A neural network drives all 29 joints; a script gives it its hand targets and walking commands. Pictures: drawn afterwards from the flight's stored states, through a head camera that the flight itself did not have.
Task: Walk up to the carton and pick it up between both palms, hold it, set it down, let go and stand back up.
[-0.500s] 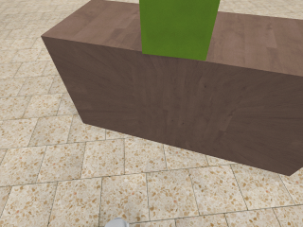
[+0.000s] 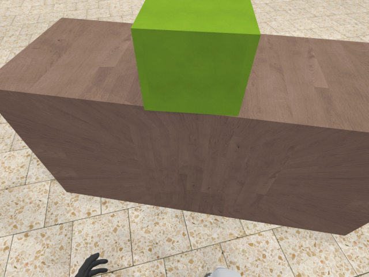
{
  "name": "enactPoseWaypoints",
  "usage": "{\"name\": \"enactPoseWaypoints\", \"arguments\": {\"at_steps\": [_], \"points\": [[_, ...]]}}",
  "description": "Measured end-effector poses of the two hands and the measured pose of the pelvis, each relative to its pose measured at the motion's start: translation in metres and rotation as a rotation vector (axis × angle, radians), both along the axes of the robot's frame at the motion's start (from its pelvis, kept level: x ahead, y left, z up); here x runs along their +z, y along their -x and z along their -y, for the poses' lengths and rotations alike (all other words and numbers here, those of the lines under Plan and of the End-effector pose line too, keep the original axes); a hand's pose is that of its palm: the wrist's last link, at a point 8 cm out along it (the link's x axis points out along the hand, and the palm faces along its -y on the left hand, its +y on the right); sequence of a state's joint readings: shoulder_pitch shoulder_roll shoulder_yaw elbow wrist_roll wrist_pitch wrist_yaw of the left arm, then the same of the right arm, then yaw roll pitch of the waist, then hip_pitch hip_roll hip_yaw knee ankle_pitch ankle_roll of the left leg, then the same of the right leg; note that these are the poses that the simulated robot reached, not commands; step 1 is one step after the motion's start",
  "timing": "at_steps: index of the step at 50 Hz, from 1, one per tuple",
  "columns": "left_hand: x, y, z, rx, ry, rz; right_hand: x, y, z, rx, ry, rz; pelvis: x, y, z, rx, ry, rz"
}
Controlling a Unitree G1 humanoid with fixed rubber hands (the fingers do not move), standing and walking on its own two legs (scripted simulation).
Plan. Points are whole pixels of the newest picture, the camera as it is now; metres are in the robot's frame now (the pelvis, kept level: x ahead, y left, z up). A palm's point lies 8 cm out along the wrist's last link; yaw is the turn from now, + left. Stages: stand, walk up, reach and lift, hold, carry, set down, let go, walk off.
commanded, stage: walk up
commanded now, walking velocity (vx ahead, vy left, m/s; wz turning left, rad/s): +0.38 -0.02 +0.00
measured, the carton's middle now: (194, 54) +0.69 -0.09 +0.12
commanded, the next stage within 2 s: none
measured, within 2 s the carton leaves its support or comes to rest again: neither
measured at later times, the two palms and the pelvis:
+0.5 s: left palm out of the picture +0.06 +0.22 -0.15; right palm (257, 215) +0.29 -0.22 -0.13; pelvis +0.15 +0.00 -0.01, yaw +2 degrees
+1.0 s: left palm (104, 224) +0.30 +0.19 -0.13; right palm (267, 244) +0.21 -0.23 -0.15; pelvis +0.22 -0.02 +0.01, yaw +1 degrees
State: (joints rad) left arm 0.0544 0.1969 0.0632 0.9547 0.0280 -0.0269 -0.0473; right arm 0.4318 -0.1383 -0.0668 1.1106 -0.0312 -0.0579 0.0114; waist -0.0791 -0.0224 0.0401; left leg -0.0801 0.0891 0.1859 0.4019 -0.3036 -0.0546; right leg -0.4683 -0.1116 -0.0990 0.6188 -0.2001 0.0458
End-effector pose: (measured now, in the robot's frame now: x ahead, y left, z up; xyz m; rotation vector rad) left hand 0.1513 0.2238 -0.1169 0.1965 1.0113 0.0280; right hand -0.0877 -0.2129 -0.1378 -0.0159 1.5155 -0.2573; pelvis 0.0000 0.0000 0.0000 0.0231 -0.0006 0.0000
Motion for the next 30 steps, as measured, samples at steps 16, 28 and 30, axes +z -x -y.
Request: {"name": "enactPoseWaypoints", "arguments": {"at_steps": [16, 28, 30], "points": [[-0.009, 0.035, 0.019, 0.22, -0.063, -0.251, -0.015, -0.248, 0.052, 0.197, 0.018, 0.211, 0.0, -0.107, 0.027, 0.037, 0.02, 0.007], [-0.042, 0.066, -0.004, 0.28, 0.024, -0.52, 0.012, -0.375, -0.002, 0.269, 0.069, 0.445, -0.01, -0.167, -0.006, 0.002, 0.036, 0.017], [-0.041, 0.033, -0.008, 0.247, 0.032, -0.471, 0.013, -0.362, -0.003, 0.229, 0.069, 0.402, -0.005, -0.176, -0.007, -0.005, 0.029, 0.018]]}}
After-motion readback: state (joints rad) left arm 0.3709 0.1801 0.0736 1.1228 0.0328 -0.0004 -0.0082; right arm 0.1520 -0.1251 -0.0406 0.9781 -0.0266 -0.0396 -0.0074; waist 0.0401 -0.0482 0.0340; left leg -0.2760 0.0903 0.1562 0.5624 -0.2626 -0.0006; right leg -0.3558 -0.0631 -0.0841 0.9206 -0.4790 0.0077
